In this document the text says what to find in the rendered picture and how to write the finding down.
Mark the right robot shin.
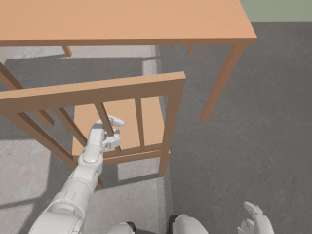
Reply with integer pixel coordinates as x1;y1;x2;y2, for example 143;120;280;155
177;214;188;219

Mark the chair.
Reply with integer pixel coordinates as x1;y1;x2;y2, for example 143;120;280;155
0;71;186;188

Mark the left robot hand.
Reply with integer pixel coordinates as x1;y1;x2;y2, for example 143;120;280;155
86;113;125;152

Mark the table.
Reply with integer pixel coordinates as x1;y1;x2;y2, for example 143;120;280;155
0;0;257;127

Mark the left robot upper arm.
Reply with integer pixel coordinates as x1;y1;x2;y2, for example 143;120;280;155
31;211;85;234

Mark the right robot hand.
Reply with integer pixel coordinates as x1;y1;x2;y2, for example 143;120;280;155
237;201;274;234

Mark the left robot thigh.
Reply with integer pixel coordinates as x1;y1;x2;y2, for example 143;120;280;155
105;224;135;234

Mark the robot left forearm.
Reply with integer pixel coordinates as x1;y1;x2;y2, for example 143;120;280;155
28;144;103;234

